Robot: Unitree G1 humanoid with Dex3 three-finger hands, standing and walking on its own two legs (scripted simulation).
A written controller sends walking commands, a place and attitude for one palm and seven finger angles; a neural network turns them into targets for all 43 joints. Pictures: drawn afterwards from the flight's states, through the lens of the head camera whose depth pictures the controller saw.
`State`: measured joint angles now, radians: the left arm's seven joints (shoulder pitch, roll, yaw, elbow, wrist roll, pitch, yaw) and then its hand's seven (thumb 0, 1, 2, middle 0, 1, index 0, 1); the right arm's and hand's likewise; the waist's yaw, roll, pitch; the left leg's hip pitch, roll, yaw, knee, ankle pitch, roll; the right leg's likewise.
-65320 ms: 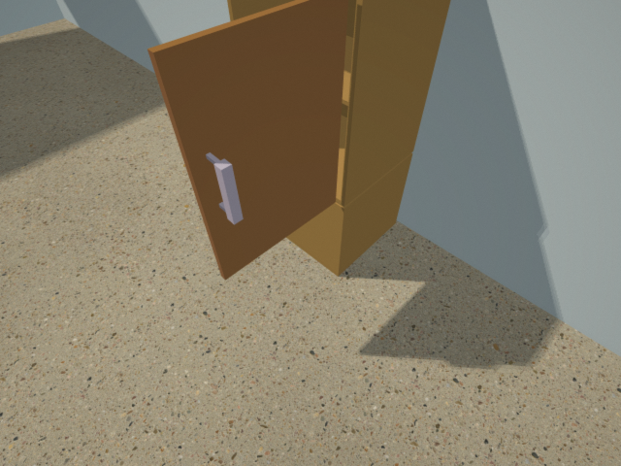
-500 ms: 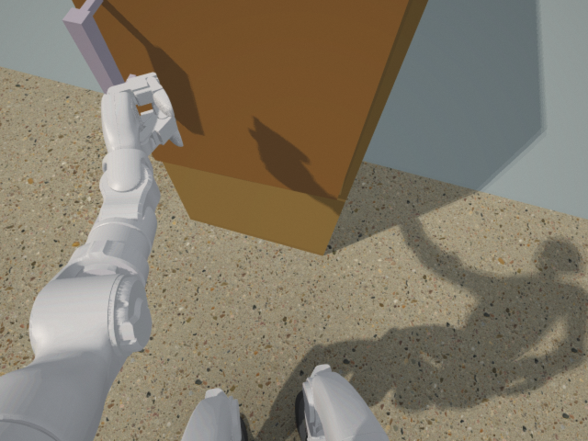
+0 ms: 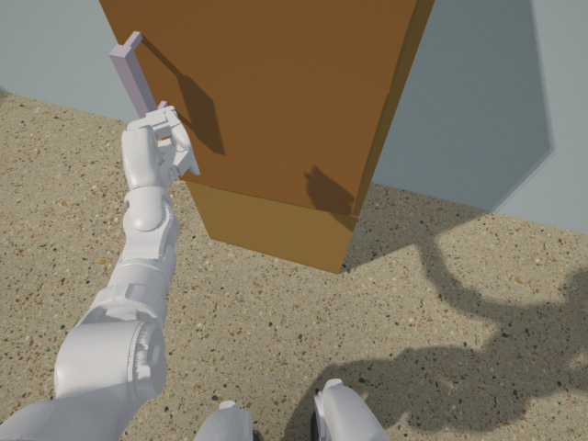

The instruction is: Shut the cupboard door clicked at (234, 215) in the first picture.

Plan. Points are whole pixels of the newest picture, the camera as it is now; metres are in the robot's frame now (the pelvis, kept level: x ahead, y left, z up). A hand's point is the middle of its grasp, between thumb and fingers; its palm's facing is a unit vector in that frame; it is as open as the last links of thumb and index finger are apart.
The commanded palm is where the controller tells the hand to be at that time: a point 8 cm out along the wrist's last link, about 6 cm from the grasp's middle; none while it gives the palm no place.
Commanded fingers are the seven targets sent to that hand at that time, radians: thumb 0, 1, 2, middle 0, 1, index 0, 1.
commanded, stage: draw the hand back to the body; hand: left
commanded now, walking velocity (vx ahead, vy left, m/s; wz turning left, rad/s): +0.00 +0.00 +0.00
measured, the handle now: (145, 84) +0.66 +0.18 +0.05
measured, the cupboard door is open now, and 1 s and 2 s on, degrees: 3 3 3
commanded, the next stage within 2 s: step back with the hand held close in 1.42 s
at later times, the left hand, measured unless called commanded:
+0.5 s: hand (93, 233) +0.34 +0.16 +0.15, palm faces +0.12 -0.97 -0.21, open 3.1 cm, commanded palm +0.30 +0.22 +0.17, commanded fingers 0.00 0.90 0.90 -0.92 -1.08 -0.92 -1.08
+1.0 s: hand out of the picture +0.23 +0.26 +0.24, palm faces +0.46 -0.79 -0.40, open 5.8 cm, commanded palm +0.17 +0.30 +0.26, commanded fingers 0.00 0.90 0.90 -0.23 -0.33 -0.23 -0.33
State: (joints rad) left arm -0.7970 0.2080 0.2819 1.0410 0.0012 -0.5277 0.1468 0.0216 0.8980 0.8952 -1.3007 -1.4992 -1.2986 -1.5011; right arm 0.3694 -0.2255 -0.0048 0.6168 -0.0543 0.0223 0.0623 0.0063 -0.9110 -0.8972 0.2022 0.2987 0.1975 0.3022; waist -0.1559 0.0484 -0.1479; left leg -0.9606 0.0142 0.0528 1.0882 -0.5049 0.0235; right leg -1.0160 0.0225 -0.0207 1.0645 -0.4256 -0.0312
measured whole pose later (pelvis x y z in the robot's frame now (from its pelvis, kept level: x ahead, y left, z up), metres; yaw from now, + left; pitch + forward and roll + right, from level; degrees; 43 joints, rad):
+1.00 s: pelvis +0.04 +0.00 +0.09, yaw +2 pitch -3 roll +0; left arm 0.41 0.34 0.30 -0.31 -0.06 -0.07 0.10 0.02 0.89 0.89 -0.50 -0.62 -0.50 -0.62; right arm 0.20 -0.23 0.03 0.62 0.01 -0.06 -0.08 0.01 -0.91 -0.90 0.20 0.30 0.20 0.30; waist 0.06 0.09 -0.02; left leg -0.08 -0.01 0.01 0.42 -0.29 0.02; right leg -0.12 0.02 -0.05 0.41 -0.24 -0.03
